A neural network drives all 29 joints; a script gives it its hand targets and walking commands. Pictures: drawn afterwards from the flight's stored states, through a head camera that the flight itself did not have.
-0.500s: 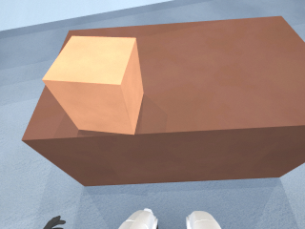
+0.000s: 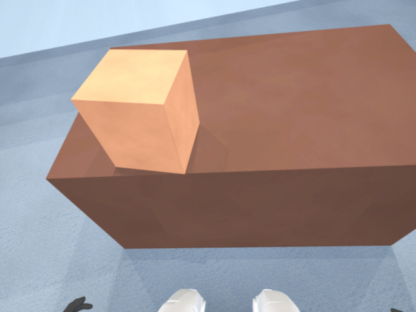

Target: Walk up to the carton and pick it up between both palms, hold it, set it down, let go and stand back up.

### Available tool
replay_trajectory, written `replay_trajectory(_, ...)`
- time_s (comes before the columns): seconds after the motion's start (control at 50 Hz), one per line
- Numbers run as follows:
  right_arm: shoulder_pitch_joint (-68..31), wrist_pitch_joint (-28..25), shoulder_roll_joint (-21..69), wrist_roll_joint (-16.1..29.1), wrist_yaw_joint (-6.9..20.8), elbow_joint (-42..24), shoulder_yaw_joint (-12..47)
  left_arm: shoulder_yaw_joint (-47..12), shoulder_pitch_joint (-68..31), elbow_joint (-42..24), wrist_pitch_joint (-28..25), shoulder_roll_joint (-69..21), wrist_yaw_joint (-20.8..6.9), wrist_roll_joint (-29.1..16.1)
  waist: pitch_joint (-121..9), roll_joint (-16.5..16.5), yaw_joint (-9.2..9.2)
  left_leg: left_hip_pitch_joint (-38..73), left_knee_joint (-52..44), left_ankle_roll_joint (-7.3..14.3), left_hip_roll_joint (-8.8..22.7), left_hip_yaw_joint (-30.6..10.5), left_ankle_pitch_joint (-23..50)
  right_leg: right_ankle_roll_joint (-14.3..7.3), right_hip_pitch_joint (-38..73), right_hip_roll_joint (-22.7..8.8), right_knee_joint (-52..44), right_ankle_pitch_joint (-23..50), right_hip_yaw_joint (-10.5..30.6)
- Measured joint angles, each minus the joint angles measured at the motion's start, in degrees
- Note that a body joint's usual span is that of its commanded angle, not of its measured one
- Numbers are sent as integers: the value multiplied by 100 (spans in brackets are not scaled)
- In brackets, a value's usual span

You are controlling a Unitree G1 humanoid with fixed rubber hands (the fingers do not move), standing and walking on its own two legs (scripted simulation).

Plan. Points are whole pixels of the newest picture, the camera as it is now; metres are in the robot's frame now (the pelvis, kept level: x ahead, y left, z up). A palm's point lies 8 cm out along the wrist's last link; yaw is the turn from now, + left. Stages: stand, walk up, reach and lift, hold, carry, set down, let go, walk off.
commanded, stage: walk up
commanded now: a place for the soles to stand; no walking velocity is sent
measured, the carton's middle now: (148, 113) +0.57 +0.19 +0.03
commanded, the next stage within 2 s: none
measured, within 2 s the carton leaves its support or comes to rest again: neither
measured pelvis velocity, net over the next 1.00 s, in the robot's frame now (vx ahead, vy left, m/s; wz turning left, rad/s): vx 0.00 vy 0.02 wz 0.02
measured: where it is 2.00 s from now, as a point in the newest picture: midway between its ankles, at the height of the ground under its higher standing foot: outside the picture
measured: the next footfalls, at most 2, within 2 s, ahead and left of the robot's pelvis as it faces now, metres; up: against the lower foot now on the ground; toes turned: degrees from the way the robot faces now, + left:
left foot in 0.06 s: +0.07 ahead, +0.15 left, +0.00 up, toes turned -7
left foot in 1.16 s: +0.08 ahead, +0.23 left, +0.00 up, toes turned -1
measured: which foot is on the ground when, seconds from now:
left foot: up 0.00-0.04, down 0.06-0.90, up 0.92-1.00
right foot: down 0.00-1.00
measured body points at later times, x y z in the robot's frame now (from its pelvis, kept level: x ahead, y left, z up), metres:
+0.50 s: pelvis +0.01 +0.01 +0.00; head +0.05 +0.02 +0.45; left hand +0.09 +0.32 -0.11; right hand +0.10 -0.33 -0.08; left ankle +0.03 +0.16 -0.71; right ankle +0.04 -0.11 -0.70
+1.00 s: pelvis +0.00 +0.02 +0.00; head +0.03 +0.03 +0.45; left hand +0.08 +0.34 -0.10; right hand +0.09 -0.32 -0.08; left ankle +0.01 +0.17 -0.68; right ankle +0.04 -0.11 -0.71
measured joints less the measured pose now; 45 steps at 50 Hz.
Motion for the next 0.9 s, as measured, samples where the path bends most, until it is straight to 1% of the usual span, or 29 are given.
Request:
replay_trajectory(0.02,1,-11,-1,0,0,-1,0,0,0,0,2,0,-23,0,-1,0,0,81,-300,0,71,68,-7,0,0,1,0,2,-2)
replay_trajectory(0.06,3,-51,-1,0,-5,-1,0,0,1,1,20,-1,-66,0,-3,2,-1,304,-1031,7,136,176,392,12,-2,3,5,5,-4)
replay_trajectory(0.08,1,-74,2,0,-9,2,0,1,-3,2,43,0,-75,0,3,-9,3,348,-1196,-26,133,182,761,27,1,0,18,3,3)
replay_trajectory(0.12,2,-120,10,0,-10,4,0,2,-6,4,124,0,-75,0,-1,-67,4,329,-1170,-137,117,188,932,29,2,-14,57,-146,15)
replay_trajectory(0.16,2,-170,10,0,-21,3,-1,3,-21,2,173,19,-75,0,-2,-121,-3,327,-1189,-114,124,147,881,29,3,-8,180,-417,14)
replay_trajectory(0.2,1,-229,10,0,-31,4,0,3,-21,1,174,63,-75,0,-2,-207,24,301,-1206,-110,144,120,864,29,2,-9,192,-430,15)
replay_trajectory(0.24,1,-242,10,0,-31,5,1,3,-20,0,174,102,-76,0,-5,-328,76,242,-1194,-187,146,123,862,29,27,-10,42,-433,18)
replay_trajectory(0.26,2,-242,10,0,-31,5,1,2,-20,1,175,103,-81,0,3,-371,101,222,-1184,-242,149,121,861,31,32,-9,-56,-196,16)
replay_trajectory(0.28,1,-242,10,0,-31,6,1,2,-20,9,175,96,-92,0,6,-383,124,223,-1170,-246,160,113,857,52,33,2,-66,-43,6)
replay_trajectory(0.3,1,-242,11,0,-31,6,0,2,-20,11,174,91,-103,0,4,-387,148,217,-1113,-183,148,116,841,72,40,7,-67,-20,6)
replay_trajectory(0.34,0,-243,12,0,-36,7,0,2,-21,12,171,91,-107,0,-8,-388,171,182,-830,-89,79,118,323,77,40,2,-67,-73,7)
replay_trajectory(0.36,1,-243,11,0,-36,6,0,2,-21,11,170,91,-107,0,-9,-386,170,188,-776,-51,66,134,179,77,40,2,-68,-95,5)
replay_trajectory(0.38,3,-242,9,0,-36,4,0,2,-21,11,170,90,-107,0,-11,-384,166,213,-837,-15,69,165,168,78,39,3,-69,-108,3)
replay_trajectory(0.4,5,-247,8,0,-36,2,0,1,-21,11,170,89,-107,0,-14,-380,155,274,-1056,21,75,180,415,89,37,5,-69,-113,-1)
replay_trajectory(0.42,3,-257,9,0,-36,3,0,2,-28,11,170,90,-107,0,-11,-384,151,316,-1229,8,81,183,854,111,39,5,-68,-114,1)
replay_trajectory(0.44,1,-269,12,0,-36,4,0,2,-46,11,170,90,-107,0,-9,-391,151,315,-1236,-69,84,185,956,115,41,1,-67,-109,3)
replay_trajectory(0.48,1,-307,12,0,-36,4,0,2,-88,11,170,90,-103,0,-9,-412,151,312,-1216,-155,84,185,844,115,40,1,-67,-153,3)
replay_trajectory(0.52,1,-321,12,0,-40,5,0,2,-116,11,170,91,-99,0,-9,-427,151,312,-1213,-157,85,183,772,116,41,2,-68,-192,3)
replay_trajectory(0.56,-4,-321,12,0,-41,5,0,2,-118,11,170,91,-99,0,-9,-428,152,310,-1211,-168,85,183,770,116,48,3,-111,-22,3)
replay_trajectory(0.58,-10,-321,12,0,-41,5,0,2,-118,11,163,91,-100,0,-8,-429,153,292,-1178,-123,78,184,787,115,49,3,-111,-40,4)
replay_trajectory(0.64,-10,-321,12,0,-41,5,0,2,-118,11,157,90,-102,0,-10,-428,149,276,-1042,8,52,205,467,116,48,3,-111,-78,2)
replay_trajectory(0.66,-9,-321,11,0,-41,4,0,2,-118,11,158,90,-102,0,-11,-426,141,305,-1136,42,54,209,589,116,47,4,-111,-77,1)
replay_trajectory(0.68,-9,-321,12,0,-41,5,0,2,-123,11,158,90,-102,0,-10,-429,134,316,-1199,10,57,210,826,118,48,2,-111,-71,3)
replay_trajectory(0.72,-10,-323,12,0,-41,5,0,2,-156,11,157,90,-102,0,-10,-443,133,315,-1198,-111,57,210,846,118,48,-4,-111,-59,3)
replay_trajectory(0.74,-10,-328,12,0,-41,5,0,2,-169,11,157,90,-102,0,-10,-444,133,314,-1198,-120,61,209,816,118,48,1,-107,-115,3)
replay_trajectory(0.78,-10,-330,12,0,-41,5,0,2,-178,11,157,91,-102,0,-10,-445,133,314,-1198,-116,74,207,789,118,48,16,-107,-171,3)
replay_trajectory(0.84,-13,-330,12,0,-41,5,0,2,-178,11,157,91,-105,0,-11,-446,146,314,-1195,-125,76,207,795,118,53,18,-149,50,3)
replay_trajectory(0.9,-17,-330,12,0,-41,5,0,2,-178,11,157,91,-119,0,-11,-446,145,302,-1126,-31,61,207,566,118,53,16,-149,5,3)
